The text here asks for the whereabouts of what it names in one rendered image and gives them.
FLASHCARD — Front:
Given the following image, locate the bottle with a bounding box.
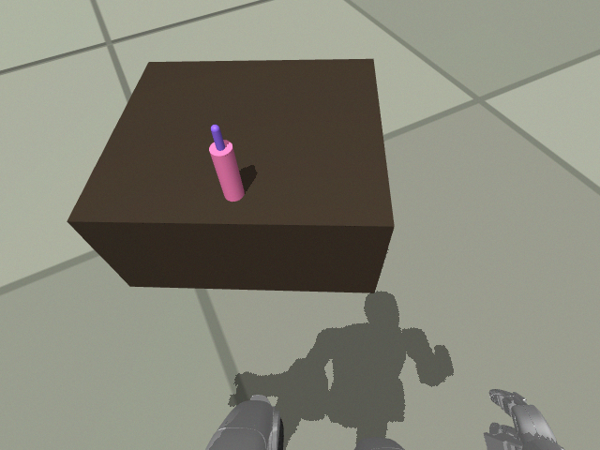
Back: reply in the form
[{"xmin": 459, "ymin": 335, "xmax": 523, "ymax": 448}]
[{"xmin": 209, "ymin": 125, "xmax": 245, "ymax": 202}]

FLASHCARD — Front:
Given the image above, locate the right robot hand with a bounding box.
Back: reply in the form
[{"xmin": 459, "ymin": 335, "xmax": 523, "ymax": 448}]
[{"xmin": 484, "ymin": 389, "xmax": 557, "ymax": 450}]

